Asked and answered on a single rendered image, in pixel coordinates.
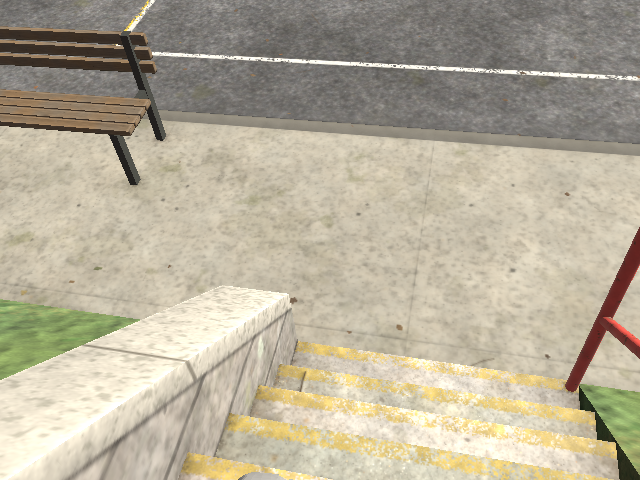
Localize stairs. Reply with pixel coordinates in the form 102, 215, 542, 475
178, 341, 620, 480

